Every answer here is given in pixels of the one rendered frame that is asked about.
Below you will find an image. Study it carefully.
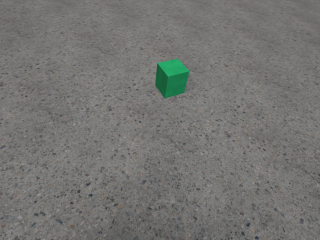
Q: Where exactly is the carton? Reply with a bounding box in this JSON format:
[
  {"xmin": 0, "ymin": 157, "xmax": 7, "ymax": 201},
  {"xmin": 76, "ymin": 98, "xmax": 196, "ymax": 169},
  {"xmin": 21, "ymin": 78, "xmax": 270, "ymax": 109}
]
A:
[{"xmin": 155, "ymin": 59, "xmax": 190, "ymax": 99}]

